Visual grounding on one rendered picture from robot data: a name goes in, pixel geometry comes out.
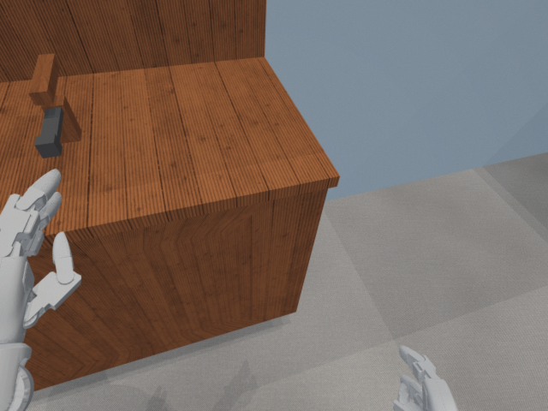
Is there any left robot hand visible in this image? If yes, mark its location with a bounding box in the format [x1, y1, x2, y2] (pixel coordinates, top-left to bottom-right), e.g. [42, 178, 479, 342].
[0, 169, 81, 344]

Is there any right robot hand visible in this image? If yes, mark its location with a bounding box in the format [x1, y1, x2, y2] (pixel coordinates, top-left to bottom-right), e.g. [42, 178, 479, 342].
[394, 345, 459, 411]

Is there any counter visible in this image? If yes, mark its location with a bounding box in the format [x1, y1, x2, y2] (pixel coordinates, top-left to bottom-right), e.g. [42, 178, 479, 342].
[0, 0, 340, 391]

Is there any robot left forearm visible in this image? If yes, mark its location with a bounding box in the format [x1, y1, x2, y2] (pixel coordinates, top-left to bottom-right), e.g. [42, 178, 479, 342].
[0, 342, 34, 411]

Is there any tap lever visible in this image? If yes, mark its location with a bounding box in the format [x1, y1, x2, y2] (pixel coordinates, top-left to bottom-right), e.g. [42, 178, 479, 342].
[35, 107, 63, 158]

